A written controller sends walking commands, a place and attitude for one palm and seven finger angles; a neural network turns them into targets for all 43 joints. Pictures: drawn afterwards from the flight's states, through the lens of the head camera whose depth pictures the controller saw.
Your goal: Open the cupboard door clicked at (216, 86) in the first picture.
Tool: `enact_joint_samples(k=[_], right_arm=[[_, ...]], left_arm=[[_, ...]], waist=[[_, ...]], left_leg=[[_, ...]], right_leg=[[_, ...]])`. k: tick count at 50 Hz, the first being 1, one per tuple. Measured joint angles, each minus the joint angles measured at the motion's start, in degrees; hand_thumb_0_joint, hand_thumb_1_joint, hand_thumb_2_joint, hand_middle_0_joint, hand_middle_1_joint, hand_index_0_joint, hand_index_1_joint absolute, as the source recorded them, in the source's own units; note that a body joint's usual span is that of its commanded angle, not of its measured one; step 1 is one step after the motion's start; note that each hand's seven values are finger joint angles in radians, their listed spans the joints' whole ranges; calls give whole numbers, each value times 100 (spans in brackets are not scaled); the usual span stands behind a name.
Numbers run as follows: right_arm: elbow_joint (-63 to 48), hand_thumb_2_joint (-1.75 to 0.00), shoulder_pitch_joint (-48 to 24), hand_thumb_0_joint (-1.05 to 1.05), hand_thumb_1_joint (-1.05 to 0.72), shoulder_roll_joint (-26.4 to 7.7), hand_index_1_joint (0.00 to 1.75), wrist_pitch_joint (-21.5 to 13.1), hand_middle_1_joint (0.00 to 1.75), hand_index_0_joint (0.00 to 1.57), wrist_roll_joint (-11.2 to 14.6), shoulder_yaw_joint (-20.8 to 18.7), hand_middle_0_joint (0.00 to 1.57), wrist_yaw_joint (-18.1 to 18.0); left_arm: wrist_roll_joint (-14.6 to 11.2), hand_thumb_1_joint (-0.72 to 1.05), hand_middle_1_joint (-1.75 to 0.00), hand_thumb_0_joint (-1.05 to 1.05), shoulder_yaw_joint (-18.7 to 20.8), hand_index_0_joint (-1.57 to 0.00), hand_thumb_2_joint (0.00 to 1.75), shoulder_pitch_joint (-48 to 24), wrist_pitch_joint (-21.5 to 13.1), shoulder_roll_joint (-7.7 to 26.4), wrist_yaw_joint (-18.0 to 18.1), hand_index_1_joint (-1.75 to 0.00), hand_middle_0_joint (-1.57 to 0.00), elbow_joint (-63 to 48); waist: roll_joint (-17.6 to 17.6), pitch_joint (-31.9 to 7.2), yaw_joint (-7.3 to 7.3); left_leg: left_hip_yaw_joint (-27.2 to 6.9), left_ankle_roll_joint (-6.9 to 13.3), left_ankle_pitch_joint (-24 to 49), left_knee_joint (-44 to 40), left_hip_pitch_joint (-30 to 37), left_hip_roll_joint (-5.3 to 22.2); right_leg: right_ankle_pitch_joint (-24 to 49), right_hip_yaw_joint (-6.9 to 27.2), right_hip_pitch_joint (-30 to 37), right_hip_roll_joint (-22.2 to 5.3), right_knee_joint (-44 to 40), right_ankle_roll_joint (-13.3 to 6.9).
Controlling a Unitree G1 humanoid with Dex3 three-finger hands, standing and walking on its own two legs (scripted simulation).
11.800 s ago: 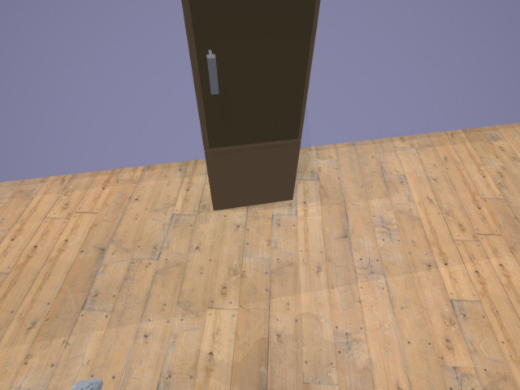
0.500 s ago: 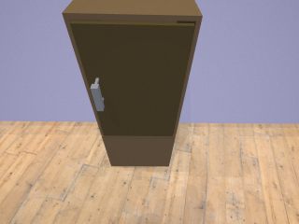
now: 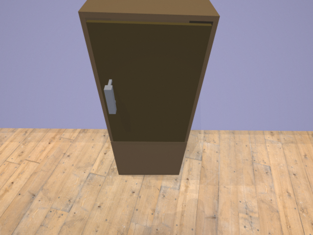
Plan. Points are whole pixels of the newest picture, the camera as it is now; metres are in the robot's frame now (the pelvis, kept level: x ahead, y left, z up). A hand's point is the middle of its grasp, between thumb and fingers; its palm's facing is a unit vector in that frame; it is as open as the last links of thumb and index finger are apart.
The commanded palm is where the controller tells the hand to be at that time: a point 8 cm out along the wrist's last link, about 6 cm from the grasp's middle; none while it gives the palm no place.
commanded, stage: look again from close up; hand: left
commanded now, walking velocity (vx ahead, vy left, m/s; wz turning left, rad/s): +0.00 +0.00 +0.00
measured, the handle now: (111, 96) +0.59 +0.21 +0.00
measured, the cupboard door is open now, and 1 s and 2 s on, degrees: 0 0 0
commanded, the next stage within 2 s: shuffle to correct the standing spot in 0.14 s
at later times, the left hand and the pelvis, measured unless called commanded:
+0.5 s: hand out of the picture -0.07 +0.17 -0.17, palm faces +0.05 -0.99 -0.16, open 7.4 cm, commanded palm none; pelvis +0.00 +0.00 +0.00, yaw +0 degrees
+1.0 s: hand out of the picture +0.10 +0.16 -0.17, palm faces +0.04 -0.97 -0.22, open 7.3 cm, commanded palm none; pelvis +0.06 -0.02 +0.00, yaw +0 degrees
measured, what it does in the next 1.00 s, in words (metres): steps on the spot: right foot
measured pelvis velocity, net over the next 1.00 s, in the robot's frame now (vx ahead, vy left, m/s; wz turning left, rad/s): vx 0.06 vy -0.02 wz -0.01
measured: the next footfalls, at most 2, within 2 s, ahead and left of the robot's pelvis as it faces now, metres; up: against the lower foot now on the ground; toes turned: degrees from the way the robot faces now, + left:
right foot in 0.80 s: +0.08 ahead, -0.12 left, +0.00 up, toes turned -6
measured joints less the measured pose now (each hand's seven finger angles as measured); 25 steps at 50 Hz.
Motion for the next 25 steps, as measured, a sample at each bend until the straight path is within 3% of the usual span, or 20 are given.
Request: enact_joint_samples(k=[15,21,25], right_arm=[[121,-90,259,0,-92,43,30,-7,30,20,-4,43,20,91],[247,-90,391,0,-91,99,30,50,30,20,-29,3,20,113],[287,-90,459,0,-91,109,30,14,30,20,-28,-21,20,114]], left_arm=[[16,91,-30,0,-24,-19,90,366,25,89,-92,-30,-20,138],[48,91,-30,0,5,-19,90,666,32,16,-148,-30,-20,294],[24,91,-30,0,26,-19,90,845,-21,-80,-165,-30,-20,382]], waist=[[-88,-107,38],[-101,-199,62],[-67,-193,95]], left_leg=[[57,90,461,-554,-82,-119],[36,105,168,-344,-161,-96],[-19,95,-2,-60,-246,-43]], right_leg=[[336,33,-217,-100,-289,43],[121,70,-271,-43,-132,-89],[49,58,-262,21,-30,-74]])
